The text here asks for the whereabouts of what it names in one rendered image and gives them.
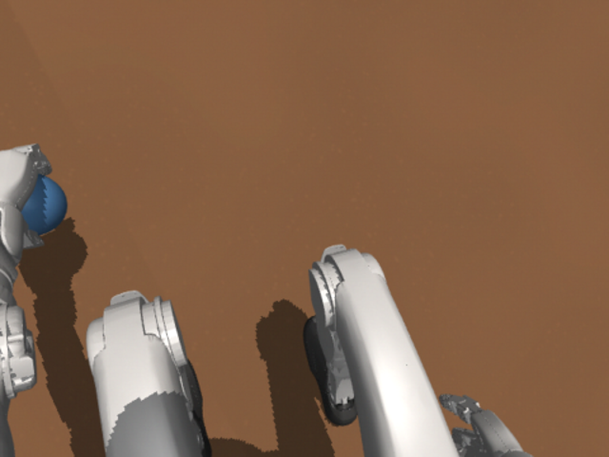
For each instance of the left robot foot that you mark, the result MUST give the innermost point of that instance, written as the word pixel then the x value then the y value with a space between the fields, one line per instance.
pixel 197 410

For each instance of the left robot arm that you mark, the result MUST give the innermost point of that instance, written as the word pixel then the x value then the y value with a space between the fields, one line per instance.
pixel 17 353

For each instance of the right robot foot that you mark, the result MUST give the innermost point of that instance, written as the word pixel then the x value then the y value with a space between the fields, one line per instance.
pixel 341 415

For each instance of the ball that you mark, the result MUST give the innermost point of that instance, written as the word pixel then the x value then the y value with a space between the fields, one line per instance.
pixel 46 207

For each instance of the left robot hand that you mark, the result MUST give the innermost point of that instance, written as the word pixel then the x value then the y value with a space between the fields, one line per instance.
pixel 19 168

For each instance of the right robot hand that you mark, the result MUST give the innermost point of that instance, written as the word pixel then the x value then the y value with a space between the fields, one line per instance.
pixel 490 438

